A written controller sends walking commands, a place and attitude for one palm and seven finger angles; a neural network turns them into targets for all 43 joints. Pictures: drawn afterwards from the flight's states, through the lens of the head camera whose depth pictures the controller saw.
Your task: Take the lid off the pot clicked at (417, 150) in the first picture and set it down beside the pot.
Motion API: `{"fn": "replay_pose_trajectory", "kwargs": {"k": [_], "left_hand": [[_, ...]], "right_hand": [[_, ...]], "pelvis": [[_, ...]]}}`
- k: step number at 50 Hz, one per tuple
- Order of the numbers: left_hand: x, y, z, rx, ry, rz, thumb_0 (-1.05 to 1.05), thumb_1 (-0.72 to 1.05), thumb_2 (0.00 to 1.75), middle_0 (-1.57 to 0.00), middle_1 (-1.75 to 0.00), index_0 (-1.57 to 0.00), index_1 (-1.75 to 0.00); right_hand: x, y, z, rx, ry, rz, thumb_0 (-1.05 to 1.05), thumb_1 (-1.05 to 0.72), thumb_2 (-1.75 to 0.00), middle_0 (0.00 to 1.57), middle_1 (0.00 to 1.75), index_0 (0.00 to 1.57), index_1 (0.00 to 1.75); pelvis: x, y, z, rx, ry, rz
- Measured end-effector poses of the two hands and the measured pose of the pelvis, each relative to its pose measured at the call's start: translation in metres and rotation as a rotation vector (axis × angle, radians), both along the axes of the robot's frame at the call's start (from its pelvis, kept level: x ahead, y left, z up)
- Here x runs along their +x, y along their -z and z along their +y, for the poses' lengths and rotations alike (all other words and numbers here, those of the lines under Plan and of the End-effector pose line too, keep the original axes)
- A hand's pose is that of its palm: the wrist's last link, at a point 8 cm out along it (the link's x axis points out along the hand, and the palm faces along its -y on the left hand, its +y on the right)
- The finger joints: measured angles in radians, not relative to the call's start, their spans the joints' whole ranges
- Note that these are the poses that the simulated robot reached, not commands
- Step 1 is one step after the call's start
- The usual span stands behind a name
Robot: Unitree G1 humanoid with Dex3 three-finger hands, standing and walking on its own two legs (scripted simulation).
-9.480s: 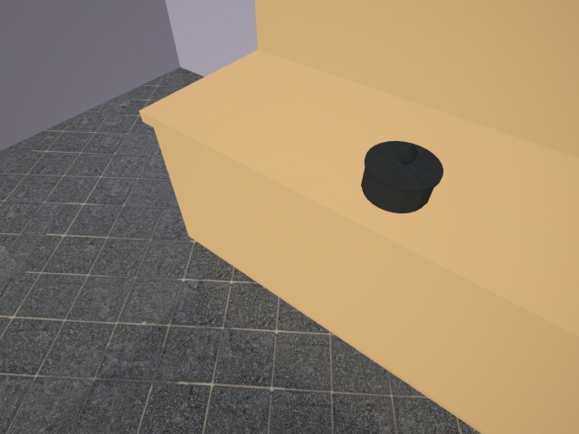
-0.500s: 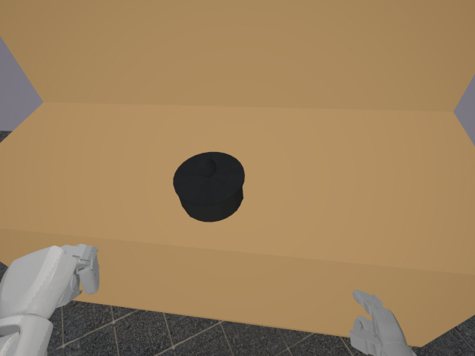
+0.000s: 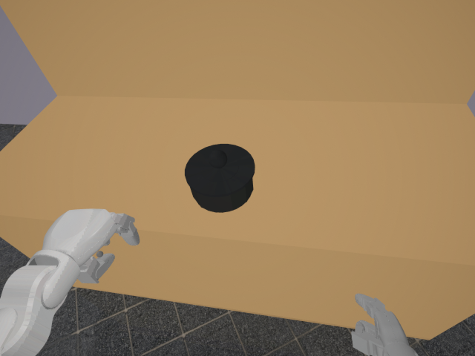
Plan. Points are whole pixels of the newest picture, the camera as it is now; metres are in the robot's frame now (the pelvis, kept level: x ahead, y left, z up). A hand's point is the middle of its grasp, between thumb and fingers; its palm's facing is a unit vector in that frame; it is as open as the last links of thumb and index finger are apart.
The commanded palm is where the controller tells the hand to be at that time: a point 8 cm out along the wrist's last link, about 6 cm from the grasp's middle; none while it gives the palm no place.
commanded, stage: reach forward and open the fingers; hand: left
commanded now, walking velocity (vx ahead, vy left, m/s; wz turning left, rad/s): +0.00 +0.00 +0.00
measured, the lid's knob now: (217, 159) +0.54 +0.12 -0.01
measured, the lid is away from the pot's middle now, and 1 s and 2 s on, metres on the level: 0.00 0.00 0.00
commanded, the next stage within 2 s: move the open hand above the knob in 0.40 s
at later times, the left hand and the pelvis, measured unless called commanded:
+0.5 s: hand (111, 223) +0.29 +0.25 +0.08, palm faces -0.21 -0.06 -0.98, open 10.1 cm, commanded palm +0.28 +0.25 +0.14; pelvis +0.00 +0.01 +0.00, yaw +1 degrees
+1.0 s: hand (140, 196) +0.36 +0.23 +0.07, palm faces -0.28 -0.06 -0.96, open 10.2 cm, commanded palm +0.35 +0.22 +0.14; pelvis +0.02 +0.00 +0.00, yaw +1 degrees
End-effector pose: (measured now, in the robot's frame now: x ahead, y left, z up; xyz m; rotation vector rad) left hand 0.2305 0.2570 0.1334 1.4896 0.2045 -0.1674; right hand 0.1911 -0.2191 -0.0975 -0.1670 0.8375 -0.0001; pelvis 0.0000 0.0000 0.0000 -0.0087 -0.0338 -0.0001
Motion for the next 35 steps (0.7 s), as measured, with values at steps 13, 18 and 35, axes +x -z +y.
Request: {"fn": "replay_pose_trajectory", "kwargs": {"k": [13,18,35], "left_hand": [[0.027,-0.002,0.001,0.007,0.026,-0.02,0.0,-0.18,1.27,-0.85,-0.17,-0.84,-0.16],[0.038,-0.002,0.001,0.008,0.021,-0.023,0.0,-0.22,1.29,-0.83,-0.12,-0.83,-0.11],[0.08,0.0,-0.003,0.009,-0.014,0.05,0.0,-0.25,1.32,-0.82,-0.09,-0.82,-0.08]], "right_hand": [[-0.009,0.005,0.006,0.001,0.01,0.035,0.02,-0.9,-0.9,0.2,0.3,0.2,0.3],[-0.006,0.004,0.006,-0.002,0.01,0.036,0.01,-0.9,-0.9,0.2,0.3,0.2,0.3],[0.009,0.004,0.002,-0.003,0.0,0.036,0.01,-0.9,-0.9,0.2,0.3,0.2,0.3]], "pelvis": [[-0.001,0.0,0.009,0.001,-0.001,0.012],[0.0,0.0,0.01,0.001,-0.003,0.019],[0.011,0.001,0.007,0.003,-0.02,0.04]]}}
